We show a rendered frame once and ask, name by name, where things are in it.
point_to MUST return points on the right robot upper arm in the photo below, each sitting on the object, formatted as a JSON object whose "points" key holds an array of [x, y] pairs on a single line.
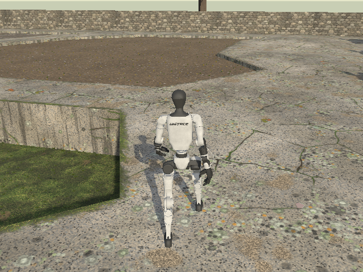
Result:
{"points": [[196, 118]]}

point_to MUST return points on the robot torso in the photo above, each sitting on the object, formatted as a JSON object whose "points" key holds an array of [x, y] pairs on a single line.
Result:
{"points": [[180, 135]]}

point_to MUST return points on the right robot forearm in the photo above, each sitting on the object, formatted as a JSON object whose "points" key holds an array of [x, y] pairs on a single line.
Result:
{"points": [[204, 156]]}

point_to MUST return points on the robot left thigh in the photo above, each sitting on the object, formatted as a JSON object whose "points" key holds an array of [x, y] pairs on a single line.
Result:
{"points": [[168, 177]]}

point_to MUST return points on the robot right hand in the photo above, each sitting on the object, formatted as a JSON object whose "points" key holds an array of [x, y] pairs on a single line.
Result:
{"points": [[209, 174]]}

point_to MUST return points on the robot left hand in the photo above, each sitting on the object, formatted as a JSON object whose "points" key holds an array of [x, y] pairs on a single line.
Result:
{"points": [[162, 149]]}

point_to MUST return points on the left robot forearm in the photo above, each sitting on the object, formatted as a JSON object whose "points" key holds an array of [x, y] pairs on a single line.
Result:
{"points": [[157, 146]]}

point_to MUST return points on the left robot upper arm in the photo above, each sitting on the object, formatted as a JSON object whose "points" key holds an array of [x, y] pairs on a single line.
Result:
{"points": [[160, 128]]}

